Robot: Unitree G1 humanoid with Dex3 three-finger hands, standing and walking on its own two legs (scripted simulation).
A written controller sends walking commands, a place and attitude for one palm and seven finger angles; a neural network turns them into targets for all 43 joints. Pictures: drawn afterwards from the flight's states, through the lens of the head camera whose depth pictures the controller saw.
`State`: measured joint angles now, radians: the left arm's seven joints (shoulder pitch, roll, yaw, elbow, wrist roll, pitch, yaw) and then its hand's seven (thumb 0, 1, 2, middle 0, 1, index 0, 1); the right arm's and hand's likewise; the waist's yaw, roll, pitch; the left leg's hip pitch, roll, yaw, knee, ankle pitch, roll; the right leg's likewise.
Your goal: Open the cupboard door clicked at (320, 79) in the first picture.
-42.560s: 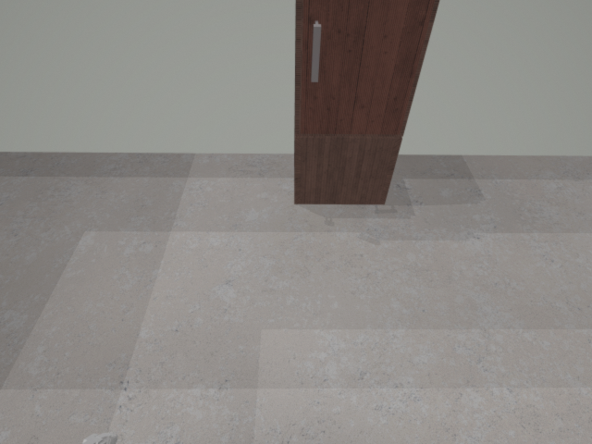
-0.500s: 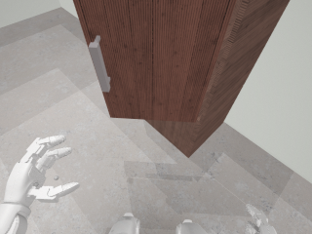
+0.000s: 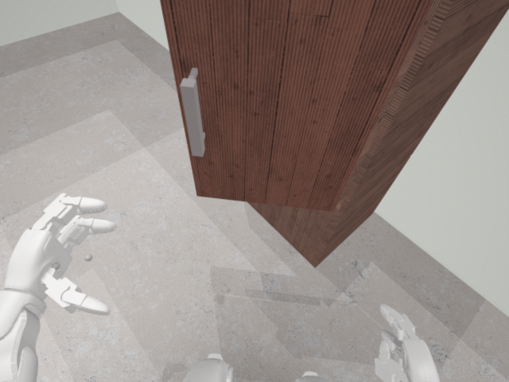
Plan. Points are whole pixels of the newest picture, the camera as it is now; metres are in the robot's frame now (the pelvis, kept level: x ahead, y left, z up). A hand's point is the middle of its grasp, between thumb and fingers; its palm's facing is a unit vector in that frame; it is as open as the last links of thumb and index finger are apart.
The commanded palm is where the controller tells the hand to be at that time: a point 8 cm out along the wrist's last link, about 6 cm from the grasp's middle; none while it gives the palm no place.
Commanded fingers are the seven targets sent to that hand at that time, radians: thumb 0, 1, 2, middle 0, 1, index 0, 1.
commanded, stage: raise the hand with hooked fingers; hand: left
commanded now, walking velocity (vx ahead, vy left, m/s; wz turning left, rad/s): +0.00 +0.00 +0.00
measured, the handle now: (196, 114) +0.59 +0.17 +0.05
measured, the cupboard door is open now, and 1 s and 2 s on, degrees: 42 42 42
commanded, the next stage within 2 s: move the hooked fingers beside the handle in 0.68 s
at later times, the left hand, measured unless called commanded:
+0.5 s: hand (94, 237) +0.30 +0.26 +0.07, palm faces -0.04 -1.00 -0.04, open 14.0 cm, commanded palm +0.27 +0.31 +0.07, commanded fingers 0.00 -0.50 0.30 -0.30 -1.20 -0.30 -1.20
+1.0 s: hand (102, 224) +0.32 +0.25 +0.07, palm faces -0.03 -1.00 -0.02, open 14.0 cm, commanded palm +0.30 +0.30 +0.07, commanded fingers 0.00 -0.50 0.30 -0.30 -1.20 -0.30 -1.20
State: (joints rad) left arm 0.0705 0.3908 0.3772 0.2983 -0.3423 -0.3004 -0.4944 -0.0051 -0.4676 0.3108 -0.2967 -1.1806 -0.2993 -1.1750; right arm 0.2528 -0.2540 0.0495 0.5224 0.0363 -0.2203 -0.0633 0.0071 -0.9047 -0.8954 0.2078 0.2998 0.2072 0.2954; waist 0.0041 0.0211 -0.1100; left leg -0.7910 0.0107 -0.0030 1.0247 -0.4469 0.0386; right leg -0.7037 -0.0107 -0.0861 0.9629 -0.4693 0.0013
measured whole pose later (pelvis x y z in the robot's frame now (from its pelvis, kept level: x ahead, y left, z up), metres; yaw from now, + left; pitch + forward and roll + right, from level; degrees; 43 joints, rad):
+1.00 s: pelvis +0.00 -0.01 +0.00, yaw +0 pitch +13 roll -2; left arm -0.17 0.44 0.42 0.55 -0.34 -0.30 -0.55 -0.01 -0.50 0.30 -0.30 -1.20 -0.30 -1.20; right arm 0.28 -0.28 0.04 0.56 0.04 -0.18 -0.08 0.01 -0.91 -0.90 0.21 0.30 0.21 0.30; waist -0.01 0.02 -0.11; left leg -0.80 0.02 -0.01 1.02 -0.44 0.02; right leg -0.72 0.00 -0.09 0.97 -0.47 -0.02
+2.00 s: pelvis +0.00 -0.01 -0.02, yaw -3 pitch +21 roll -4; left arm -0.83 0.65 0.47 1.17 -0.14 -0.37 -0.47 -0.01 -0.50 0.30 -0.30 -1.20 -0.30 -1.20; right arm 0.36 -0.29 0.05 0.62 0.02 0.03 -0.05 0.00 -0.91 -0.90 0.21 0.30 0.21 0.30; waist -0.15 0.01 -0.11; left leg -1.01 0.05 0.01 1.10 -0.46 0.03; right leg -0.94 0.02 -0.07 1.04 -0.47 -0.01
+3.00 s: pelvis +0.01 +0.01 -0.02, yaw -4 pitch +25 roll -6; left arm -0.97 0.72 0.47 1.22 -0.09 -0.34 -0.43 -0.01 -0.50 0.30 -0.30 -1.20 -0.30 -1.19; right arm 0.38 -0.28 0.06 0.59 -0.01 0.10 -0.02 0.00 -0.91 -0.90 0.21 0.30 0.21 0.30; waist -0.20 0.02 -0.11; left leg -1.08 0.06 -0.01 1.13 -0.49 0.04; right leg -0.98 0.04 -0.08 1.01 -0.47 0.01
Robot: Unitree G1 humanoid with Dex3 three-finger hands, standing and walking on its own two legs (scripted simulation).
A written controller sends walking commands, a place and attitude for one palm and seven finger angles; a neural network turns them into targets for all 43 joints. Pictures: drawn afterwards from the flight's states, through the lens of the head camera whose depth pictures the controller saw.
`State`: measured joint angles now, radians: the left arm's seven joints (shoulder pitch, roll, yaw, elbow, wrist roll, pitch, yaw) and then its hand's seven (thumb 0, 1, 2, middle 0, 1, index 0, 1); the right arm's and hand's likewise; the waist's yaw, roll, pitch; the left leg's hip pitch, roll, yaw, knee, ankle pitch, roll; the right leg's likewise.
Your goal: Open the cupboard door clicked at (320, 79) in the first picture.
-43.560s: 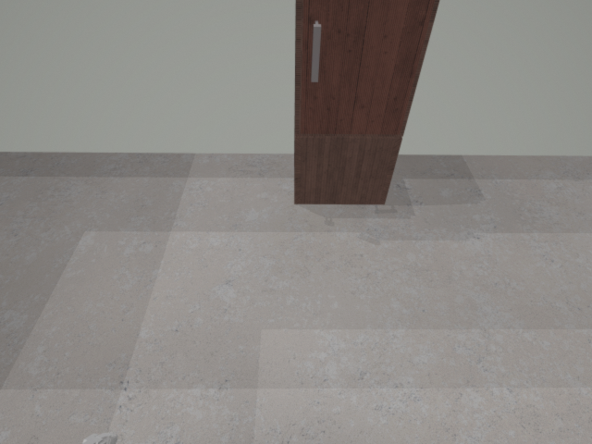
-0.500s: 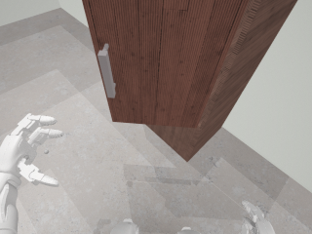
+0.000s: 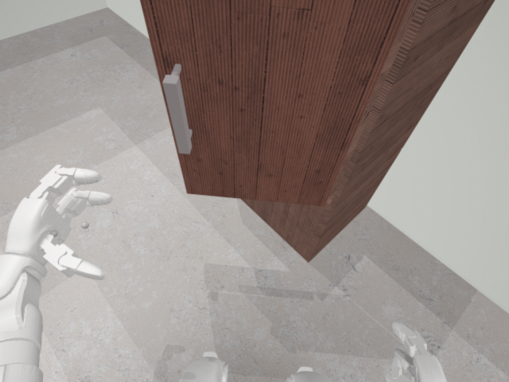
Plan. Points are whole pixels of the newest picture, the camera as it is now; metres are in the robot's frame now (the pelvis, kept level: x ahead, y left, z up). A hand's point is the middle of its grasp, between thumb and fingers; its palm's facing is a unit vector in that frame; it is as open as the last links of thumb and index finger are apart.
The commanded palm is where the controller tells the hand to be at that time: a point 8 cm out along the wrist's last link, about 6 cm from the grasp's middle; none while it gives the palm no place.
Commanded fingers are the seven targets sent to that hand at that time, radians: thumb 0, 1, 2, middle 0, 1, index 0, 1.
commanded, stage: move the hooked fingers beside the handle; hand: left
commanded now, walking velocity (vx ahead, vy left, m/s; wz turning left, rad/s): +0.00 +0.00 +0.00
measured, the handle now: (181, 111) +0.59 +0.18 +0.05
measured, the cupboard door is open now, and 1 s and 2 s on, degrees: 42 42 42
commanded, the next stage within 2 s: none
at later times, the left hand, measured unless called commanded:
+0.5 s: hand (115, 175) +0.41 +0.26 +0.06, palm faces -0.05 -1.00 -0.02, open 14.0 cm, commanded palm +0.39 +0.31 +0.06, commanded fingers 0.00 -0.50 0.30 -0.30 -1.20 -0.30 -1.20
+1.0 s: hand (132, 142) +0.49 +0.25 +0.06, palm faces -0.04 -1.00 -0.01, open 14.0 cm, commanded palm +0.48 +0.30 +0.06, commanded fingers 0.00 -0.50 0.30 -0.30 -1.20 -0.30 -1.20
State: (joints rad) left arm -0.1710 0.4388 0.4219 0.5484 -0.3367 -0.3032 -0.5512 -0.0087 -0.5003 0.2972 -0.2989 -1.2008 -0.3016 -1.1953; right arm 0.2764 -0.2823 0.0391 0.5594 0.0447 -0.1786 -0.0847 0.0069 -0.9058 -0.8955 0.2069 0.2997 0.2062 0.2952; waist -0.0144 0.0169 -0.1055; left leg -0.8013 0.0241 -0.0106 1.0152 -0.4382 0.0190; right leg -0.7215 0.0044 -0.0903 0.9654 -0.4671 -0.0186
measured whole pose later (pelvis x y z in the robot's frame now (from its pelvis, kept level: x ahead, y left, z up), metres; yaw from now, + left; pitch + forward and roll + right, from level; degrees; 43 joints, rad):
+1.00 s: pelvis +0.00 +0.01 -0.02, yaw -3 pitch +21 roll -4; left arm -0.83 0.65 0.47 1.17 -0.14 -0.37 -0.47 -0.01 -0.50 0.30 -0.30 -1.20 -0.30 -1.20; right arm 0.36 -0.29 0.05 0.62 0.02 0.03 -0.05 0.00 -0.91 -0.90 0.21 0.30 0.21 0.30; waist -0.15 0.01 -0.11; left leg -1.01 0.05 0.01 1.10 -0.46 0.03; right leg -0.94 0.02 -0.07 1.04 -0.47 -0.01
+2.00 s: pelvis +0.01 +0.02 -0.02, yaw -4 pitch +25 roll -6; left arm -0.97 0.72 0.47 1.22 -0.09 -0.34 -0.43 -0.01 -0.50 0.30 -0.30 -1.20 -0.30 -1.19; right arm 0.38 -0.28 0.06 0.59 -0.01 0.10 -0.02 0.00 -0.91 -0.90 0.21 0.30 0.21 0.30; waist -0.20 0.02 -0.11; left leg -1.08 0.06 -0.01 1.13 -0.49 0.04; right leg -0.98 0.04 -0.08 1.01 -0.47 0.01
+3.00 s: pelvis +0.01 +0.02 -0.02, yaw -3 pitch +25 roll -6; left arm -0.97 0.63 0.41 1.19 -0.10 -0.35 -0.30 -0.01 -0.50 0.30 -0.28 -1.19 -0.22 -1.17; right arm 0.40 -0.26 0.05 0.64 -0.02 0.09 0.01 0.00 -0.91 -0.90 0.21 0.30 0.21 0.29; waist -0.19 0.03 -0.11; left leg -1.10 0.05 -0.02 1.14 -0.49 0.04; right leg -1.00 0.03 -0.09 1.03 -0.48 0.00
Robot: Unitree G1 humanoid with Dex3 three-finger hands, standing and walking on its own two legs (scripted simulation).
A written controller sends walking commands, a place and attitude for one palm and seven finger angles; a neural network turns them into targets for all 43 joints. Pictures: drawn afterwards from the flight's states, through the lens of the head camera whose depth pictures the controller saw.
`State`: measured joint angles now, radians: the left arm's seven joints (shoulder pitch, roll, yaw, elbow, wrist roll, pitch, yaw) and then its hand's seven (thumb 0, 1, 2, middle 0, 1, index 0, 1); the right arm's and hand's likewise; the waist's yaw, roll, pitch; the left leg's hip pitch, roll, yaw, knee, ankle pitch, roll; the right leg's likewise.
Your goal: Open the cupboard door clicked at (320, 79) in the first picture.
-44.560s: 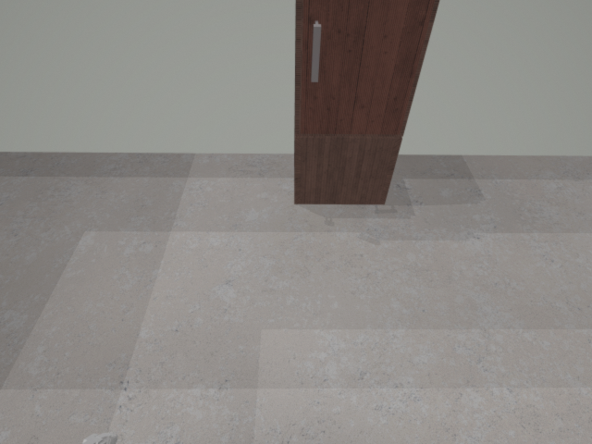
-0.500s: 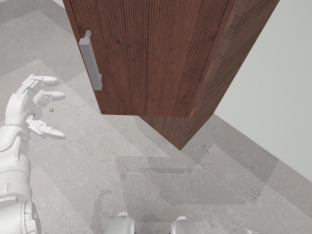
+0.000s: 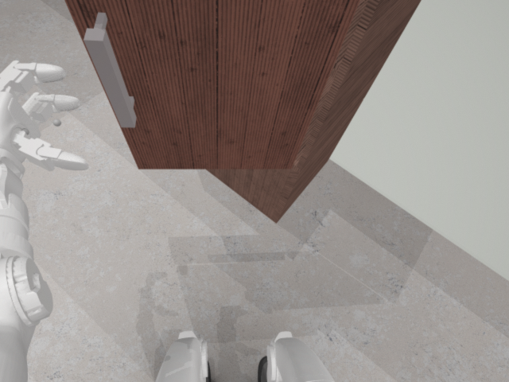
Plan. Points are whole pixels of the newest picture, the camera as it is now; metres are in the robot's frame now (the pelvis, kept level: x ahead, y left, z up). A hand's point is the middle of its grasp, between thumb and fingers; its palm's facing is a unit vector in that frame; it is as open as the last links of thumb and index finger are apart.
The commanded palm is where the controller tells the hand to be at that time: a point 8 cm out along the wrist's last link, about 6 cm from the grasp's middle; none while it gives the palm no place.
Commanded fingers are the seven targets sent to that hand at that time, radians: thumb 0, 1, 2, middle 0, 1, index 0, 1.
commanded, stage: move the hooked fingers beside the handle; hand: left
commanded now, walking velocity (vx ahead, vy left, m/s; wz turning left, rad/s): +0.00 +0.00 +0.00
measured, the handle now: (116, 76) +0.58 +0.20 +0.07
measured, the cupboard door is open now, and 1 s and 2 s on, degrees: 42 42 42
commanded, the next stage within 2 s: slide the fingers in behind the handle in 1.18 s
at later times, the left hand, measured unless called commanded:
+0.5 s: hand (69, 81) +0.56 +0.26 +0.08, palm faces +0.00 -1.00 -0.01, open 14.0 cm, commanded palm +0.54 +0.30 +0.07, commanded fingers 0.00 -0.50 0.30 -0.30 -1.20 -0.30 -1.20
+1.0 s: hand (62, 95) +0.53 +0.27 +0.07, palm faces +0.00 -1.00 +0.00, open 14.0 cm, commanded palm +0.52 +0.30 +0.07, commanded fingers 0.00 -0.50 0.30 -0.30 -1.20 -0.30 -1.20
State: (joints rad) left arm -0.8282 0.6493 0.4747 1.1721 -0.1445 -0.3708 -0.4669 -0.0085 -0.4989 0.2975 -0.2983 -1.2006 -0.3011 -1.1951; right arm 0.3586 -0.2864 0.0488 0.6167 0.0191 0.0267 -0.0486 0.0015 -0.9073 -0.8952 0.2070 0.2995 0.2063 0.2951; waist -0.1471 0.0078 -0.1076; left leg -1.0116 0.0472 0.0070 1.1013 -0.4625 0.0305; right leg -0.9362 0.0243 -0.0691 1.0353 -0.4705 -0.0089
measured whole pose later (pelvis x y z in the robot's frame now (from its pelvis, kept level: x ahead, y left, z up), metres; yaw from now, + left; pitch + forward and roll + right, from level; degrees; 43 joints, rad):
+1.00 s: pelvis +0.01 +0.01 +0.00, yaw -1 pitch +25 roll -6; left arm -0.97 0.72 0.47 1.22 -0.09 -0.34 -0.43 -0.01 -0.50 0.30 -0.30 -1.20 -0.30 -1.19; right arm 0.38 -0.28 0.06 0.59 -0.01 0.10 -0.02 0.00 -0.91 -0.90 0.21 0.30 0.21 0.30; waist -0.20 0.02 -0.11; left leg -1.08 0.06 -0.01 1.13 -0.49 0.04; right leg -0.98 0.04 -0.08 1.01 -0.47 0.01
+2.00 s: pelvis +0.01 +0.01 -0.01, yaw -1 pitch +25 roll -6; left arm -0.97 0.63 0.41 1.19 -0.10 -0.35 -0.30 -0.01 -0.50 0.30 -0.28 -1.19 -0.22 -1.17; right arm 0.40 -0.26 0.05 0.64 -0.02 0.09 0.01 0.00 -0.91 -0.90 0.21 0.30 0.21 0.29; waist -0.19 0.03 -0.11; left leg -1.10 0.05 -0.02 1.14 -0.49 0.04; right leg -1.00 0.03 -0.09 1.03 -0.48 0.00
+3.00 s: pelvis +0.01 +0.00 -0.01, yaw +0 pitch +24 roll -4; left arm -0.98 0.53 0.40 1.24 -0.06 -0.42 -0.22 -0.01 -0.50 0.30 -0.29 -1.20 -0.27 -1.19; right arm 0.39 -0.26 0.05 0.62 -0.02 0.08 0.02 0.00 -0.91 -0.90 0.21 0.30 0.20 0.29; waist -0.20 0.04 -0.12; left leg -1.07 0.05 0.00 1.14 -0.48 0.02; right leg -1.00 0.04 -0.07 1.07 -0.49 -0.02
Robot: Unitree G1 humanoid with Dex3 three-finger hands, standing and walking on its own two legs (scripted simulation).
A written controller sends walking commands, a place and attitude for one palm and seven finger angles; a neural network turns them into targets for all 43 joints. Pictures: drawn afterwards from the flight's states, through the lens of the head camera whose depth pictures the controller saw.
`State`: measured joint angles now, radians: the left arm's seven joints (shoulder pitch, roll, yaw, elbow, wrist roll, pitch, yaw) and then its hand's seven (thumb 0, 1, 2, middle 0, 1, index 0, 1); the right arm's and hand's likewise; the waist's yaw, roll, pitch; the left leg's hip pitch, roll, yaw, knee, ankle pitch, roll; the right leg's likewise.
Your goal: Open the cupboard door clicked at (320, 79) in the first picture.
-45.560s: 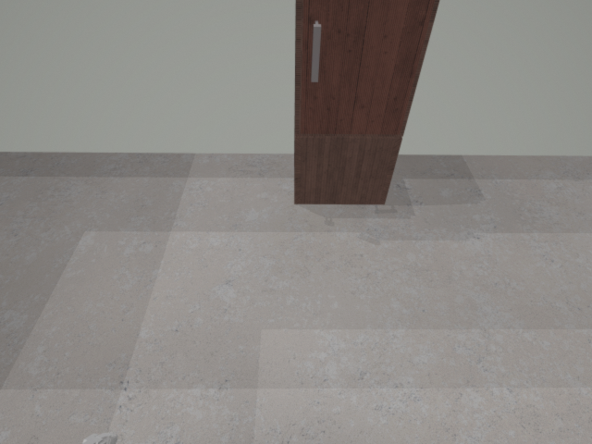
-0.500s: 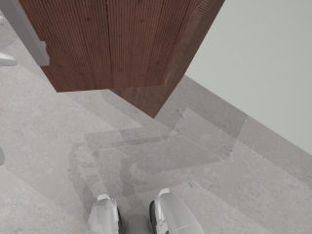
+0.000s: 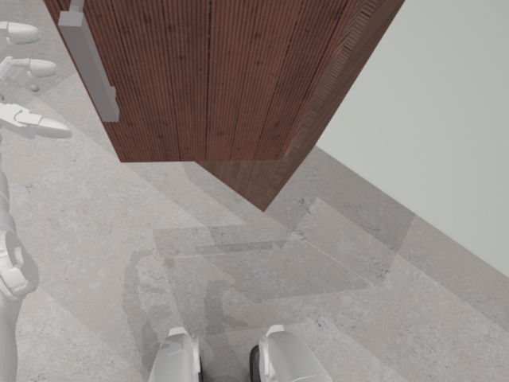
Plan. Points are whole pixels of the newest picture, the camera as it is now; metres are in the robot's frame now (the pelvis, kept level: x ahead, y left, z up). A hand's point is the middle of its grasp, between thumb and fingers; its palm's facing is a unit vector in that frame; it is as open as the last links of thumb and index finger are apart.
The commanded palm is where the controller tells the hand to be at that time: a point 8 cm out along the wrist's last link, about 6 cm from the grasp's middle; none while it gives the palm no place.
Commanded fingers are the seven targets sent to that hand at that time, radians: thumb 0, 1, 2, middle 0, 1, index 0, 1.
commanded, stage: move the hooked fingers beside the handle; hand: left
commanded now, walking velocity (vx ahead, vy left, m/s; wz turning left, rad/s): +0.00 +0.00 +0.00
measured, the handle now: (96, 65) +0.57 +0.20 +0.07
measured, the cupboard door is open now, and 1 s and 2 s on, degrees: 42 42 41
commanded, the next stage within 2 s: slide the fingers in behind the handle in 0.18 s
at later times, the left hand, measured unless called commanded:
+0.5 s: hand (46, 83) +0.53 +0.26 +0.07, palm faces +0.01 -1.00 +0.00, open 14.0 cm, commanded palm +0.51 +0.28 +0.07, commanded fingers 0.00 -0.50 0.30 -0.30 -1.20 -0.30 -1.20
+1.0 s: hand (62, 89) +0.52 +0.24 +0.07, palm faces +0.06 -1.00 +0.00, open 14.4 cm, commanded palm +0.50 +0.24 +0.07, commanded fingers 0.00 -0.50 0.30 -0.30 -1.20 -0.30 -1.20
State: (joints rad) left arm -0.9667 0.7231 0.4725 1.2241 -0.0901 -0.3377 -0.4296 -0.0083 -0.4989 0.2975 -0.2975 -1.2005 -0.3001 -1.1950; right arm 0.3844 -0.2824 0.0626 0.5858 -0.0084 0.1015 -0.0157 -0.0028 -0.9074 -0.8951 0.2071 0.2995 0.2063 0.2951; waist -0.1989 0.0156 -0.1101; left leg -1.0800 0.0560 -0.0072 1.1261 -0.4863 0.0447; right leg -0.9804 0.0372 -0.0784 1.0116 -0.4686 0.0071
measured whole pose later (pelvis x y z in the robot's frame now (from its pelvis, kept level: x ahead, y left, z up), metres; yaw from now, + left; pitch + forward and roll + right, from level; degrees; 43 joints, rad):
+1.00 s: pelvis +0.00 +0.00 +0.00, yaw +1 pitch +25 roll -6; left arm -0.97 0.63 0.41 1.19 -0.10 -0.35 -0.30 -0.01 -0.50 0.30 -0.28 -1.19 -0.22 -1.17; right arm 0.40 -0.26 0.05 0.64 -0.02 0.09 0.01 0.00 -0.91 -0.90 0.21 0.30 0.21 0.29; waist -0.19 0.03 -0.11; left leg -1.10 0.05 -0.02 1.14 -0.49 0.04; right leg -1.00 0.03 -0.09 1.03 -0.48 0.00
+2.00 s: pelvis -0.01 -0.02 +0.00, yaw +1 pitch +24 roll -4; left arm -0.98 0.53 0.40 1.24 -0.06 -0.42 -0.22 -0.01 -0.50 0.30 -0.29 -1.20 -0.27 -1.19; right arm 0.39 -0.26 0.05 0.62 -0.02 0.08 0.02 0.00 -0.91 -0.90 0.21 0.30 0.20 0.29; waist -0.20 0.04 -0.12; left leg -1.07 0.05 0.00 1.14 -0.48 0.02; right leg -1.00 0.04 -0.07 1.07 -0.49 -0.02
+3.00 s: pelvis +0.00 -0.02 +0.00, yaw +0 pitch +24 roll -4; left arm -0.89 0.50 0.41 1.13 -0.09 -0.39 -0.21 0.02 0.73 0.82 -0.39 -1.35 -0.40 -1.34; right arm 0.41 -0.25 0.03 0.62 -0.02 0.09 0.02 0.00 -0.91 -0.90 0.21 0.30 0.20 0.29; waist -0.19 0.04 -0.13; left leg -1.05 0.06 0.01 1.12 -0.49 0.03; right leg -0.99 0.04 -0.05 1.05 -0.49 -0.01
